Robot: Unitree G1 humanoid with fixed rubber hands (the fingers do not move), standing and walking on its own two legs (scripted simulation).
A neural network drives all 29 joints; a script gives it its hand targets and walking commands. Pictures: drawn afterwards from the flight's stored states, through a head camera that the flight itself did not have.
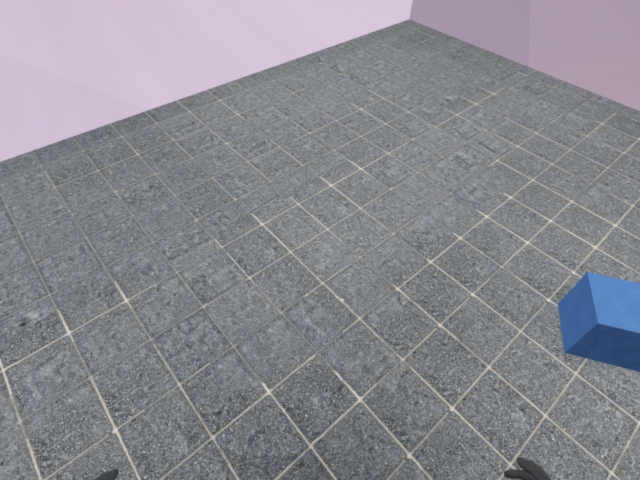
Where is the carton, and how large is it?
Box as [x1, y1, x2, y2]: [558, 272, 639, 371]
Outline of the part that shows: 587,272 558,303 564,352 639,371 639,283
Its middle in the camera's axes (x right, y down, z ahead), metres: +0.99 +0.27 +1.28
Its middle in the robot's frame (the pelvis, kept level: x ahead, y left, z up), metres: +0.69 -1.01 -0.65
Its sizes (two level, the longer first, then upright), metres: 0.275 0.200 0.202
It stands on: the floor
